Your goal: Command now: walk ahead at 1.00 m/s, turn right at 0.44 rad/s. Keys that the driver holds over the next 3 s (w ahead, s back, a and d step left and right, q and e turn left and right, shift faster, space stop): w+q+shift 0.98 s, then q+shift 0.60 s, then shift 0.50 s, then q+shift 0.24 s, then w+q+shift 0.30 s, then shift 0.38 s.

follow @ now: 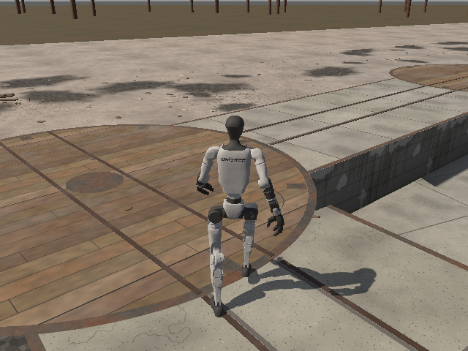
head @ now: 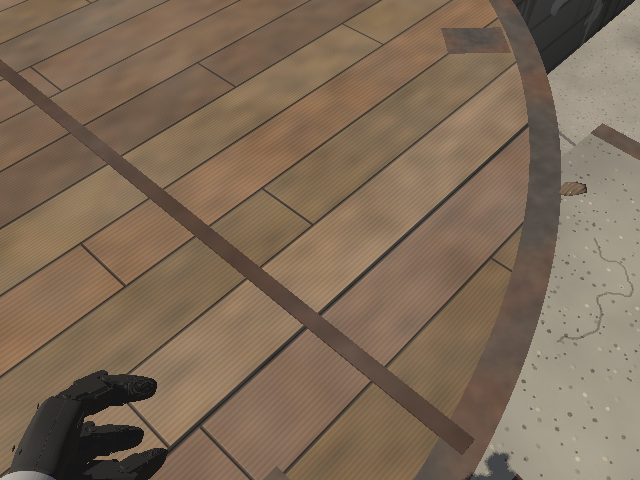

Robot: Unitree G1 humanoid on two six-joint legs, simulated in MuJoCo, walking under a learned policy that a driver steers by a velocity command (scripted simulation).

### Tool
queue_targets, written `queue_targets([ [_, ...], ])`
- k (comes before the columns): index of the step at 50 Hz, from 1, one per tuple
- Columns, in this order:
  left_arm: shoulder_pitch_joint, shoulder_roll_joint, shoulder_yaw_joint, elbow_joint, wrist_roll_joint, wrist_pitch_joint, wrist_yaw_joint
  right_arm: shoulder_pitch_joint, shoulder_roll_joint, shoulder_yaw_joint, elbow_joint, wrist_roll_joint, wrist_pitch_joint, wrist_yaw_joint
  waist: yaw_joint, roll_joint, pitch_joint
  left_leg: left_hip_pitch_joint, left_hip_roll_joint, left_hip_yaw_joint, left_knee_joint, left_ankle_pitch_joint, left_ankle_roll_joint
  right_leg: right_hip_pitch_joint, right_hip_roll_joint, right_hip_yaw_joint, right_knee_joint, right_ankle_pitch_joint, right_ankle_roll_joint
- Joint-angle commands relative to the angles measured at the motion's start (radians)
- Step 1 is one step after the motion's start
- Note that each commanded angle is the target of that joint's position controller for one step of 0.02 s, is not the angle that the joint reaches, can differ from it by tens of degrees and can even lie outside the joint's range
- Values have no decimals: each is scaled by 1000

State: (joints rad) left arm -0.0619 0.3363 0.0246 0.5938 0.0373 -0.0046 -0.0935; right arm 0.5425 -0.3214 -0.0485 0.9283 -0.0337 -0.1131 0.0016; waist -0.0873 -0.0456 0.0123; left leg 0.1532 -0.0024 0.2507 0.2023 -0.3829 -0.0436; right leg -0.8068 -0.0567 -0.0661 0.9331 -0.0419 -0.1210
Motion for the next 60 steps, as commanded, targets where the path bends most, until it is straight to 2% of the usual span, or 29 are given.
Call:
queue_targets([
  [1, -37, -10, -28, -44, 6, -22, -3, -51, -127, -4, -55, -1, -19, -2, 90, 97, 138, -238, 237, -41, -127, 1050, 104, 300, 100, -73, -188, 7, -47],
  [4, 319, 98, 18, 75, 22, -33, 38, -70, -227, -13, -38, 11, 19, -23, 296, 164, -78, -205, 279, -69, 397, 1449, 142, 745, 174, -25, -292, -159, -94],
  [5, 500, 151, 44, 135, 33, -37, 62, -103, -210, -9, -48, 19, 25, -20, 383, 158, -160, -370, 228, -80, 712, 1210, 141, 1005, 91, 60, -362, -159, -114],
  [6, 481, 244, 65, 143, 56, -41, 84, -5, -22, 25, -87, 23, 24, 6, 230, -122, -287, -707, 58, -129, 1149, -66, 124, 1283, -252, 440, -355, -287, -139],
  [7, 498, 252, 74, 107, 37, -45, 87, -8, -83, 9, -126, 65, 21, -8, 246, -53, -458, -834, -6, -331, 1360, -97, 146, 1311, -398, 803, -504, -307, -174],
  [9, 417, 137, 57, 168, 12, -68, 90, -161, -73, 6, -151, 57, 19, -6, 181, 41, -94, -900, 85, -318, 1228, 105, 142, 964, -294, 524, -618, -189, -124],
  [11, 337, 48, 38, 180, 8, -90, 93, -114, -28, 9, -96, 32, 54, 14, 94, 54, 5, -793, 135, -327, 1132, 146, 126, 744, -192, 313, -708, -172, -56],
  [14, 363, -1, 27, 221, -24, -126, 85, -150, 18, 6, -101, 16, 99, 38, 53, 3, 69, -820, 170, -322, 1066, 174, 109, 660, -179, 155, -798, -87, -29],
  [19, 376, -13, 19, 252, -22, -150, 85, -389, 45, 23, -199, 24, 92, 62, 57, -8, 135, -848, 133, -189, 778, 446, 136, 647, -75, -154, -842, 295, 50],
  [23, 422, 84, 28, 259, -31, -146, 119, -420, 11, 26, -217, 18, 85, 81, 36, -9, 89, -671, -5, -41, 537, 517, 196, 810, -116, -226, -720, 956, 106],
  [25, 382, 151, 48, 234, -15, -109, 142, -224, -60, 1, -163, 19, 91, 72, -76, -65, -39, -450, -81, -32, 531, 404, 224, 861, -146, -207, -460, 1172, 113],
  [27, 275, 182, 62, 199, -1, -72, 137, 167, -160, -56, -54, 21, 96, 43, -266, -11, -188, -31, -86, -160, 468, 270, 305, 664, -124, -175, 191, 936, 92],
  [28, 236, 46, 28, 174, 5, -81, 105, 78, -198, -73, -50, 42, 104, 22, -171, 240, -58, -4, -9, -335, 414, 263, 339, 369, 84, -152, 585, -188, 104],
  [29, 377, -8, 5, 60, -18, -102, 102, -31, -318, -94, -101, 4, 115, 20, 7, 380, -215, 256, 208, -902, 289, 230, 560, -10, 156, 46, 862, -485, 152],
  [30, 321, 33, -7, 40, 0, -130, 103, -59, -280, -99, -140, 12, 115, 13, -35, 173, -262, 246, 268, -1115, 74, -36, 566, -89, 102, 173, 802, -402, 124],
  [32, 242, 56, -8, 40, 10, -140, 100, -111, -157, -70, -115, 14, 101, -1, 53, -64, -19, -103, 212, -969, 7, -35, 450, -15, 5, 174, 557, -304, 122],
  [35, 252, 26, -24, 38, 43, -70, 94, -171, -122, -48, -132, 29, 57, -4, 135, -59, 56, -438, 79, -732, -9, 144, 405, 160, -61, 150, 349, -323, 173],
  [39, 33, -14, -48, -60, 14, -59, 75, -165, -145, -60, -152, 34, 35, 5, 68, 15, 101, -578, -22, -615, -53, 274, 357, 273, -58, 77, -67, -50, 197],
  [45, -10, 32, -33, -93, -12, -75, 84, -130, -179, -86, -159, 36, 41, 8, 10, 107, 3, -317, 12, -667, 97, 614, 252, 434, 39, 93, -416, 104, 156],
  [47, 209, 118, 6, -33, -17, -83, 104, -177, -233, -96, -172, 24, 38, 9, 129, 89, -141, -271, -2, -659, 362, 836, 208, 679, 82, 94, -413, -74, 134],
  [48, 429, 159, 29, 17, -14, -88, 121, -240, -231, -93, -187, 20, 30, 14, 259, 74, -236, -379, -39, -624, 613, 792, 186, 917, 34, 111, -390, -147, 118],
  [49, 648, 225, 55, 52, 15, -92, 142, -259, -90, -54, -220, 17, 17, 11, 317, -82, -364, -552, -97, -543, 957, 312, 189, 1149, -201, 349, -412, -525, 98],
  [50, 516, 300, 69, 28, 40, -86, 136, -132, 4, -20, -290, 67, 22, 14, 147, -437, -439, -825, -187, -422, 1181, -149, 149, 1238, -445, 968, -669, -637, -5],
  [51, 474, 186, 59, 21, 22, -69, 120, -250, -109, -26, -251, 8, 44, 2, 202, -173, -220, -893, -69, -380, 1184, -102, 150, 1082, -360, 796, -621, -382, 15],
  [53, 355, 55, 30, 19, 25, -66, 122, -272, -112, -30, -238, 6, 77, 4, 136, 1, -116, -904, 0, -333, 1174, 19, 115, 900, -314, 564, -604, -69, -36],
  [55, 380, 28, 16, 70, 4, -77, 115, -316, -82, -31, -278, -3, 110, 31, 102, -39, -51, -869, 35, -322, 1109, -20, 83, 780, -264, 331, -585, 307, -17],
  [56, 280, 27, 37, 51, -56, -92, 117, -324, -75, -39, -316, 105, 106, 14, 84, -108, -10, -883, 93, -347, 1076, -7, 70, 771, -203, 246, -594, 355, 4],
  [57, 242, 41, 40, 57, -68, -97, 123, -358, -63, -25, -345, 114, 110, 14, 69, -121, 0, -889, 114, -335, 1000, 13, 55, 724, -225, 219, -637, 315, -5],
  [60, 173, 111, 68, 57, -52, -92, 138, -405, -52, -14, -384, 66, 108, 30, 56, -58, 9, -782, 106, -270, 745, 201, 25, 625, -204, 62, -690, 399, -15],
])
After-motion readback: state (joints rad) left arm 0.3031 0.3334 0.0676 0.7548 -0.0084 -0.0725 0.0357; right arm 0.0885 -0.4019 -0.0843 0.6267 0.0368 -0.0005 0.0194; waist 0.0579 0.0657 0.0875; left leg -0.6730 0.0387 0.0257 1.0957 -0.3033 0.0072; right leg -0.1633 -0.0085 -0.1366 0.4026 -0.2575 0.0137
